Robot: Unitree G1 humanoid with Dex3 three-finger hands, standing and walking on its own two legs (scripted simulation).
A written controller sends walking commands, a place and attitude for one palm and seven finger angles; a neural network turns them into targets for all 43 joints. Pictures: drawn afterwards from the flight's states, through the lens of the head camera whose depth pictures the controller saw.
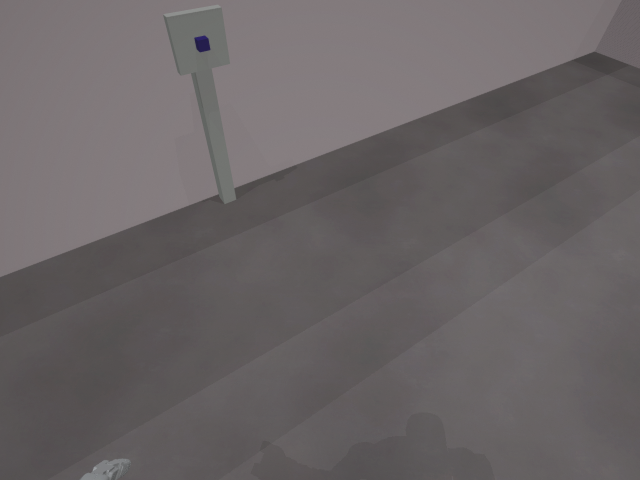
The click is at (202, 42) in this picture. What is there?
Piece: button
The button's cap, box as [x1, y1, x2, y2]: [194, 36, 209, 51]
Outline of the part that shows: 194,38 196,47 199,51 209,49 208,39 205,36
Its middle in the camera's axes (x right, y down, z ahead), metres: -0.39 -0.64 +1.26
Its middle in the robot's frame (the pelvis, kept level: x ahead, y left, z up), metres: +1.35 +0.46 -0.04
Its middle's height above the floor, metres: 0.73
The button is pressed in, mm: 0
